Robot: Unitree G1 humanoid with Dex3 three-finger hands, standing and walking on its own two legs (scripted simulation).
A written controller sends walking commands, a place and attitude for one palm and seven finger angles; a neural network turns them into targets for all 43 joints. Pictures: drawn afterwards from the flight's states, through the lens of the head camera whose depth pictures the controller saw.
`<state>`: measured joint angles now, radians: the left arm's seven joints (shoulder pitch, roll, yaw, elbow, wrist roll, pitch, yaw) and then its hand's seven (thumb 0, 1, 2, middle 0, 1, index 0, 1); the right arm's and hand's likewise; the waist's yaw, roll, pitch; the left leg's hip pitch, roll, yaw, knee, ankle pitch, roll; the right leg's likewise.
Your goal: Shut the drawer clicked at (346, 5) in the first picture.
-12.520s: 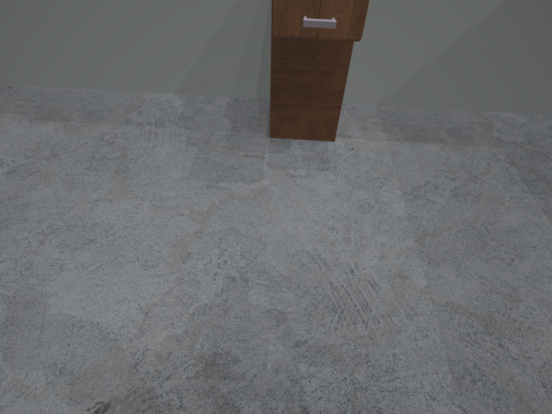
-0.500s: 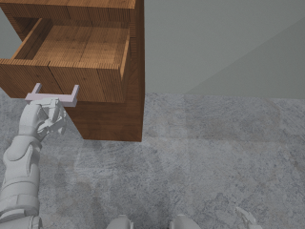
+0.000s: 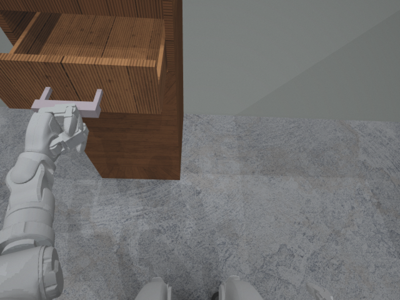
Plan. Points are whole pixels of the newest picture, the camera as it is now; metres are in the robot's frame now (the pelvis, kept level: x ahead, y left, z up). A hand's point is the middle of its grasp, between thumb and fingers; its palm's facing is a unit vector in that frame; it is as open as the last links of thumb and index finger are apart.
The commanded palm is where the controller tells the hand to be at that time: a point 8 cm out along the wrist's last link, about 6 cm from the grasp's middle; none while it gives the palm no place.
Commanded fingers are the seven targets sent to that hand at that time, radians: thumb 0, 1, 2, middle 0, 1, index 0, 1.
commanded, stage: push the drawer shut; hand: left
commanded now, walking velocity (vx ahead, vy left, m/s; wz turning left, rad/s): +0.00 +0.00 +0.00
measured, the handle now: (70, 100) +0.49 +0.28 +0.07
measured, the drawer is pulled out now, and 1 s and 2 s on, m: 0.16 0.05 0.00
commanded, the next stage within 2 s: pull the fist back off the drawer in 1.60 s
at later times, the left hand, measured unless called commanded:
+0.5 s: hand (89, 110) +0.47 +0.23 +0.07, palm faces -0.02 -1.00 -0.02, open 3.4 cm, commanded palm +0.47 +0.28 +0.07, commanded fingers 0.00 0.90 0.90 -1.40 -1.60 -1.40 -1.60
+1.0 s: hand (95, 90) +0.53 +0.23 +0.07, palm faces -0.01 -1.00 -0.02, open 3.4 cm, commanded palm +0.52 +0.27 +0.07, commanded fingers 0.00 0.90 0.90 -1.40 -1.60 -1.40 -1.60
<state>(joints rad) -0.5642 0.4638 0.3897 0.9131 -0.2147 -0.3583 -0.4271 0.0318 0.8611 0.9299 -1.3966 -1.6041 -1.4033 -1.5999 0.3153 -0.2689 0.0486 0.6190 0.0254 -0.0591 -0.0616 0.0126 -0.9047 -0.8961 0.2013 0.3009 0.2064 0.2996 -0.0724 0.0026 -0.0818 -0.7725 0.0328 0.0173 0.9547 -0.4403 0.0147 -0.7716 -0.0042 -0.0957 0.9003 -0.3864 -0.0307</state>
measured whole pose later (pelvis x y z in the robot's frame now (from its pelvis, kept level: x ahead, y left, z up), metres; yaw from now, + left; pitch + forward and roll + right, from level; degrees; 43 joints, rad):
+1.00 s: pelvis +0.01 +0.01 -0.01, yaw -2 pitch +22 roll -4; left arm -0.95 0.67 0.46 1.23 -0.08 -0.34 -0.37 0.06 0.88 0.93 -1.40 -1.60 -1.40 -1.60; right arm 0.40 -0.28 0.07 0.63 -0.02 0.04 -0.03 0.01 -0.91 -0.90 0.20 0.30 0.21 0.30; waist -0.20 0.01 -0.08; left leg -0.94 0.06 0.01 1.02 -0.47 0.03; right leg -0.92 0.02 -0.09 0.92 -0.38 -0.02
